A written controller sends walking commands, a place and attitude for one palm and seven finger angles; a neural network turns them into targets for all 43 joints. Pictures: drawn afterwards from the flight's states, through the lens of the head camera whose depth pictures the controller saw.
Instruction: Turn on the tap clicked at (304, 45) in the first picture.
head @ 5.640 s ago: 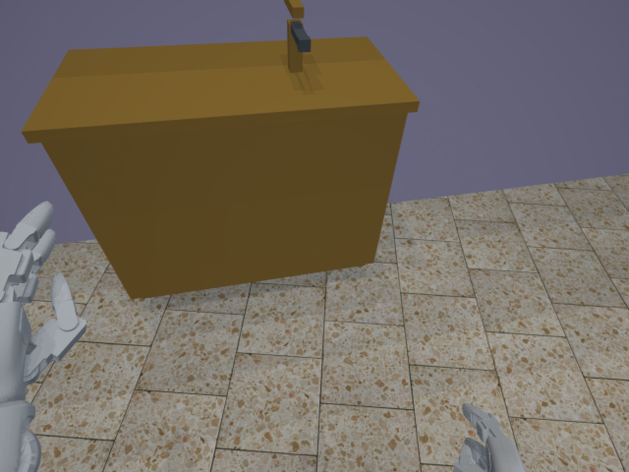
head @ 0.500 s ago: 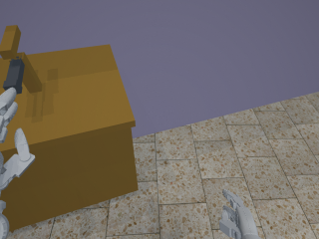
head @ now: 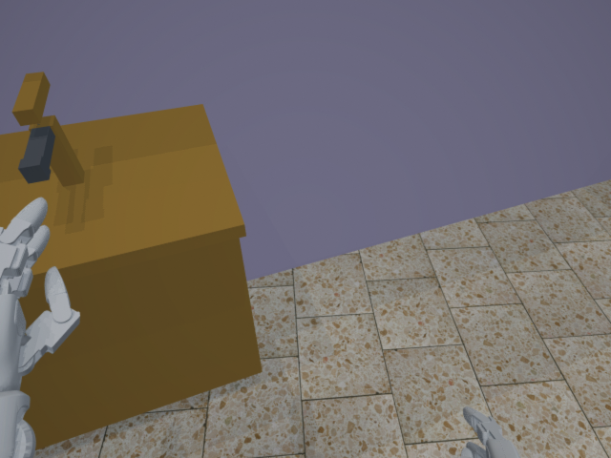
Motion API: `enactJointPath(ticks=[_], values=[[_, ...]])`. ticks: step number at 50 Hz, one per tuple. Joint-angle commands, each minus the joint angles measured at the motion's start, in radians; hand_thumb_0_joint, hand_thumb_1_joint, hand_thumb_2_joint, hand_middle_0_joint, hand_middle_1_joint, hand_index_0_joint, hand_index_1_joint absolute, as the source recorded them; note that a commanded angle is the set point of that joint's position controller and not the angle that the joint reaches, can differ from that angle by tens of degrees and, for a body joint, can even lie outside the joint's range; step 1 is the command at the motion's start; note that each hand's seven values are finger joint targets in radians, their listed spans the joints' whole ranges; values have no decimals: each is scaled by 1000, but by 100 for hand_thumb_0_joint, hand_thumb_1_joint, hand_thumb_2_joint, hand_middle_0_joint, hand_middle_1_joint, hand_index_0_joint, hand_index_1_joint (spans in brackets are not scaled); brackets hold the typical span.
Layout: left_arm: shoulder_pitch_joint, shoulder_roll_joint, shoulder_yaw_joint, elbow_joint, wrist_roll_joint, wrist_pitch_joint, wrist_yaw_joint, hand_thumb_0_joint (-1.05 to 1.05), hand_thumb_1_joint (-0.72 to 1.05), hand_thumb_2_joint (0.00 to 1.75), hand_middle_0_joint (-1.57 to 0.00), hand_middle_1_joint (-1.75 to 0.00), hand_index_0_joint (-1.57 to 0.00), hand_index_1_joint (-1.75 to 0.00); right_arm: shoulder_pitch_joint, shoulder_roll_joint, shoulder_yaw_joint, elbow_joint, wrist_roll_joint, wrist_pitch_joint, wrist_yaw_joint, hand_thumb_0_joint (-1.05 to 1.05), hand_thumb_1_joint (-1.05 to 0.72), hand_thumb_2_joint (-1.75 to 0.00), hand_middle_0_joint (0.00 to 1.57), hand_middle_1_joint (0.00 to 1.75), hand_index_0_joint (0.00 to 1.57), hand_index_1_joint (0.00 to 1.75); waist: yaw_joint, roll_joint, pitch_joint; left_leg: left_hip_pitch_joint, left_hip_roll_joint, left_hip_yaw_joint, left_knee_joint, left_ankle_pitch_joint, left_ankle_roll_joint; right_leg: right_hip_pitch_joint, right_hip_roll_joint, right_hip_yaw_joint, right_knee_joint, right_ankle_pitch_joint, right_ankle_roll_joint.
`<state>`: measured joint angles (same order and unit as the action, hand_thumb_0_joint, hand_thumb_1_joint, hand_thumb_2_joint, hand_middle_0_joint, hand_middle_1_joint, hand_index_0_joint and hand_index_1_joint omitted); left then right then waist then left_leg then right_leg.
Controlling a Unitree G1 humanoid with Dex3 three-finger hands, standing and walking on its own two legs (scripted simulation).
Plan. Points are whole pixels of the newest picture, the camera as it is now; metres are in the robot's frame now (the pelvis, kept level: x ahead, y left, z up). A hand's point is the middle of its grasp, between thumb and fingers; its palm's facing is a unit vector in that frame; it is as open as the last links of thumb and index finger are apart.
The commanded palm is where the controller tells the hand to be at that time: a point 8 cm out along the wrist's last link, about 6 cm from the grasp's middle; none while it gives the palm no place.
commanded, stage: come to a stop and stand still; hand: left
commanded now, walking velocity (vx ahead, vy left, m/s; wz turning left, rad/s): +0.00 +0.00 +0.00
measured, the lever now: (35, 169) +0.47 +0.44 +0.13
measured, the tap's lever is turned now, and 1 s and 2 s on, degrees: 0 0 0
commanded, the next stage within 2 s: look again from close up in 0.36 s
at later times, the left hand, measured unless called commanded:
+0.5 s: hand (50, 291) +0.23 +0.27 +0.17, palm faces +0.42 -0.81 -0.41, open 7.4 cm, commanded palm +0.16 +0.30 +0.18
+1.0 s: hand (47, 256) +0.28 +0.30 +0.17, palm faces +0.36 -0.84 -0.39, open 7.4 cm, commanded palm +0.21 +0.33 +0.18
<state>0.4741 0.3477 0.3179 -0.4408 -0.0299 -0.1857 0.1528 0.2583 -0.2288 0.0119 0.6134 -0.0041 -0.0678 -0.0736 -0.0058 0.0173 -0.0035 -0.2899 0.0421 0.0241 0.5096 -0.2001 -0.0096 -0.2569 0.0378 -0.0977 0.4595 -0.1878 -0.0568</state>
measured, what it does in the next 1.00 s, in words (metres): shifts its weight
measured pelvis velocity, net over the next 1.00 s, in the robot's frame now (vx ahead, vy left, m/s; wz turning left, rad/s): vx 0.05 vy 0.06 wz -0.02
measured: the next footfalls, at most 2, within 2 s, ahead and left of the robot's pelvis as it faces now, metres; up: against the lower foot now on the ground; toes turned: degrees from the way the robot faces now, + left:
right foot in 1.96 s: +0.21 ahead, -0.02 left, +0.00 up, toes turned +3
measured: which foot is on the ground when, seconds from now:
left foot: down 0.00-1.00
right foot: down 0.00-1.00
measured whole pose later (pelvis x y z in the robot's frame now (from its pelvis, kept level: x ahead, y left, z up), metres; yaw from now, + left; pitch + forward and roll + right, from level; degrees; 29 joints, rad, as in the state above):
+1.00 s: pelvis +0.05 +0.06 +0.00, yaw -1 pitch +2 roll -2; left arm 0.45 0.37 0.40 -0.53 -0.04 -0.21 0.12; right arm 0.19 -0.22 0.03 0.57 -0.02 -0.12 -0.02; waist 0.00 -0.02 0.06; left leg -0.27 -0.02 0.06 0.53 -0.28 0.07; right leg -0.24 -0.01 -0.05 0.45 -0.24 0.02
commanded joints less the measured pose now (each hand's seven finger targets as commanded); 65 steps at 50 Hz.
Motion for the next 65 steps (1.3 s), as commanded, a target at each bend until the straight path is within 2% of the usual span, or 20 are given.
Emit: enactJointPath(ticks=[1, 8, 15, 22, 23, 24, 25, 27, 28, 30, 32, 33, 35, 38, 43, 46, 48, 52, 54, 65], values=[[-79, 172, 99, -198, -3, -46, 23, 0, 90, 90, -20, -30, -20, -30, -115, -89, -32, -148, 4, -57, -8, 0, -90, -90, 20, 30, 20, 30, 3, -12, -43, -3, 26, -52, -45, -129, 18, -28, -172, 223, -207, -311, 23], [-108, 175, 103, -223, 2, -44, 21, 0, 90, 90, -20, -30, -20, -30, -131, -91, -24, -158, 1, -57, -14, 0, -90, -90, 20, 30, 20, 30, 8, 66, -25, -51, 60, -97, -165, -159, 25, 28, -102, 157, -142, -226, 47], [-84, 149, 88, -190, 2, -44, 21, 0, 90, 90, -20, -30, -20, -30, -121, -87, -21, -149, 3, -61, -10, 0, -90, -90, 20, 30, 20, 30, 13, 35, -80, -36, 67, -84, -146, -45, 26, 105, -102, 144, -98, -40, 49], [-85, 158, 95, -214, -3, -41, 22, 0, 90, 90, -20, -30, -20, -30, -131, -86, -21, -155, 4, -52, -10, 0, -90, -90, 20, 30, 20, 30, 13, 23, -98, -19, 60, -78, -127, 7, 21, 111, -108, 139, -93, 2, 49], [-1170, 935, 562, -452, 34, -185, 38, 0, 90, 90, -20, -30, -20, -30, -32, -110, 13, -224, 37, -87, -42, 0, -90, -90, 20, 30, 20, 30, -80, 114, 108, -216, 38, -79, -116, -211, 46, 24, -82, 110, -42, -191, 78], [-773, 365, 286, -22, 26, -140, 6, 0, 90, 90, -20, -30, -20, -30, -158, 12, 33, -165, 48, -125, 1, 0, -90, -90, 20, 30, 20, 30, 11, 33, -92, -94, 78, -73, -82, -194, 63, -75, -101, 76, -20, -313, 55], [-545, 344, 287, 69, 10, -145, -13, 0, 90, 90, -20, -30, -20, -30, -120, -56, -1, -151, 8, -148, 12, 0, -90, -90, 20, 30, 20, 30, 35, 79, -99, -13, 27, -42, -50, -216, 31, -51, -84, 157, -83, -214, 11], [-252, 159, 129, 19, -24, -139, -42, 0, 90, 90, -20, -30, -20, -30, -79, -84, -25, -164, 9, -149, 44, 0, -90, -90, 20, 30, 20, 30, 31, 0, -100, -4, -32, -17, 22, -162, 15, 10, -166, 262, -160, -149, -2], [-149, 87, 86, 10, -41, -130, -51, 0, 90, 90, -20, -30, -20, -30, -86, -82, -28, -171, 15, -149, 65, 0, -90, -90, 20, 30, 20, 30, 34, -45, -101, 7, -36, -12, 37, -133, 10, 20, -187, 269, -167, -148, -12], [-103, 123, 81, -156, -36, -113, -46, 0, 90, 90, -20, -30, -20, -30, -98, -97, -28, -177, 20, -134, 78, 0, -90, -90, 20, 30, 20, 30, 24, -69, -64, 18, -28, -14, -3, -89, 4, 9, -179, 244, -172, -130, -8], [-76, 161, 125, -199, -31, -95, -35, 0, 90, 90, -20, -30, -20, -30, -118, -100, -28, -177, 16, -126, 68, 0, -90, -90, 20, 30, 20, 30, 20, -61, -52, 56, -6, -29, -61, -55, 7, -15, -131, 181, -152, -120, 17], [-104, 223, 187, -225, -30, -96, -27, 0, 90, 90, -20, -30, -20, -30, -130, -111, -29, -181, 9, -122, 58, 0, -90, -90, 20, 30, 20, 30, 23, -19, -46, 47, 5, -43, -105, -48, 4, -3, -107, 155, -134, -104, 28], [-101, 212, 206, -219, -25, -98, -25, 0, 90, 90, -20, -30, -20, -30, -133, -107, -26, -188, 5, -119, 43, 0, -90, -90, 20, 30, 20, 30, 21, 30, -59, 18, 30, -77, -168, -38, 15, 61, -71, 114, -87, -34, 45], [-162, 259, 247, -291, -21, -108, -16, 0, 90, 90, -20, -30, -20, -30, -154, -105, -23, -201, 1, -119, 27, 0, -90, -90, 20, 30, 20, 30, 22, 108, -93, 30, 38, -79, -172, 55, 20, 116, -69, 97, -49, 82, 48], [-101, 182, 181, -314, -17, -98, -17, 0, 90, 90, -20, -30, -20, -30, -136, -109, -32, -200, -1, -127, 33, 0, -90, -90, 20, 30, 20, 30, 15, 91, -194, 142, 30, -53, -78, 380, 7, 159, -73, 79, -29, 286, 40], [-50, 165, 159, -318, -9, -89, -15, 0, 90, 90, -20, -30, -20, -30, -125, -124, -47, -193, -5, -118, 44, 0, -90, -90, 20, 30, 20, 30, 6, 76, -219, 140, 28, -43, -39, 363, 17, 163, -79, 75, -1, 282, 31], [-12, 171, 173, -284, -13, -82, -14, 0, 90, 90, -20, -30, -20, -30, -127, -127, -50, -193, -7, -107, 45, 0, -90, -90, 20, 30, 20, 30, 5, 64, -203, 107, 27, -49, -41, 280, 22, 149, -85, 75, 16, 228, 24], [-33, 181, 181, -264, -17, -80, -14, 0, 90, 90, -20, -30, -20, -30, -137, -123, -49, -203, -3, -83, 39, 0, -90, -90, 20, 30, 20, 30, -1, 53, -128, 31, 37, -93, -74, 96, 40, 103, -76, 61, 57, 103, 22], [-70, 178, 173, -276, -19, -83, -15, 0, 90, 90, -20, -30, -20, -30, -143, -120, -46, -209, -1, -77, 33, 0, -90, -90, 20, 30, 20, 30, -5, 89, -98, 25, 41, -106, -86, 65, 41, 73, -71, 50, 87, 73, 24], [-104, 183, 161, -278, -18, -80, -7, 0, 90, 90, -20, -30, -20, -30, -138, -117, -47, -207, 9, -61, 36, 0, -90, -90, 20, 30, 20, 30, -5, 49, -139, 27, 20, -84, 52, 257, 20, 100, -109, 89, 155, 169, -10]])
